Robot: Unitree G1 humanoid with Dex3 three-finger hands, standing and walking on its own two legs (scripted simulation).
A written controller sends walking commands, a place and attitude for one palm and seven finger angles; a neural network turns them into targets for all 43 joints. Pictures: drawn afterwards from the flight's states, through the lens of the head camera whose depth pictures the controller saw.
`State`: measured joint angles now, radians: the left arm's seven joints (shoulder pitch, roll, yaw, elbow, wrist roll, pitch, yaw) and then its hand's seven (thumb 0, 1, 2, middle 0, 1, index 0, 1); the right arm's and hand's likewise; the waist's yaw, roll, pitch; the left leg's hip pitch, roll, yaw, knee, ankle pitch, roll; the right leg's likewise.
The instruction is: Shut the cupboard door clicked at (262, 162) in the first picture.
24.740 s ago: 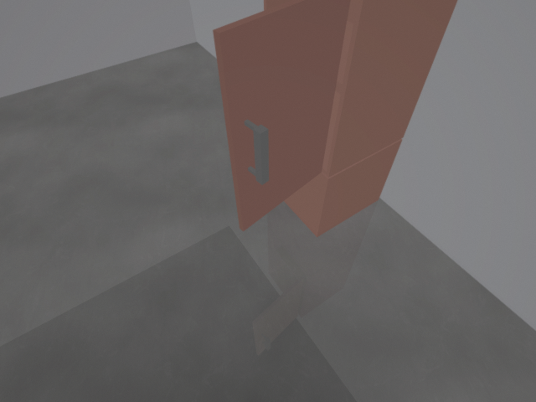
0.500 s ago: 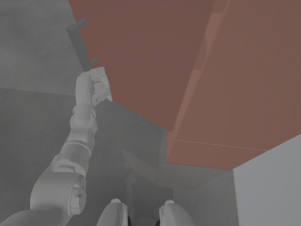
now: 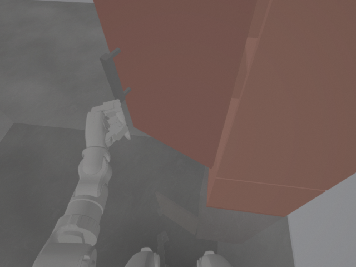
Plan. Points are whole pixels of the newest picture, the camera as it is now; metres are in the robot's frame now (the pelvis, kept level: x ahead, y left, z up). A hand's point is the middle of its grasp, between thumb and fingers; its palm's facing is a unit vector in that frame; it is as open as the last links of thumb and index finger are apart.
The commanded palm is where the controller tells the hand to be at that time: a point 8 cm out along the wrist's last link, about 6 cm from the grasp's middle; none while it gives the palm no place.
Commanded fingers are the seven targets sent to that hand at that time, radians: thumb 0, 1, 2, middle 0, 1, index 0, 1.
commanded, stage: draw the hand back to the body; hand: left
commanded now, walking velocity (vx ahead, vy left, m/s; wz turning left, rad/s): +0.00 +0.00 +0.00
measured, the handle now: (118, 76) +0.62 +0.17 +0.04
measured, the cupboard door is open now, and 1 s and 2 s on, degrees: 65 65 65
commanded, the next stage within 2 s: step back with the hand held close in 1.38 s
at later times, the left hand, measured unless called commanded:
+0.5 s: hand (62, 162) +0.29 +0.19 +0.15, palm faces +0.11 -0.97 -0.21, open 3.1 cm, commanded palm +0.26 +0.24 +0.17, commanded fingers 0.00 0.90 0.90 -0.86 -1.02 -0.86 -1.02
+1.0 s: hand out of the picture +0.21 +0.29 +0.23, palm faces +0.44 -0.79 -0.43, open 6.1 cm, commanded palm +0.16 +0.33 +0.25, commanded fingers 0.00 0.90 0.90 -0.20 -0.30 -0.20 -0.30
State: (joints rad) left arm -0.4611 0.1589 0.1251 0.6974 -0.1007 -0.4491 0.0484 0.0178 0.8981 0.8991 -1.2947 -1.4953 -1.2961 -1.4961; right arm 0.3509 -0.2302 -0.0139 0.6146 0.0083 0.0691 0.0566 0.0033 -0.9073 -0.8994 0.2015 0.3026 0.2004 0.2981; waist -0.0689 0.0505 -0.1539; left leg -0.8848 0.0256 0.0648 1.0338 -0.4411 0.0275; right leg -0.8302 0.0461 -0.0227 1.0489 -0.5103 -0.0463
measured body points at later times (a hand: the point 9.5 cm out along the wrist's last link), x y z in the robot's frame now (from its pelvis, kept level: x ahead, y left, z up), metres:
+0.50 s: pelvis +0.01 +0.01 +0.06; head +0.01 +0.00 +0.51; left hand +0.28 +0.24 +0.16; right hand +0.22 -0.20 -0.02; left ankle +0.03 +0.11 -0.67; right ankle +0.00 -0.09 -0.67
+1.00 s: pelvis +0.03 +0.02 +0.08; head +0.01 -0.01 +0.52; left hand +0.18 +0.33 +0.26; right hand +0.23 -0.18 -0.01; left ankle +0.03 +0.11 -0.67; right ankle +0.00 -0.09 -0.67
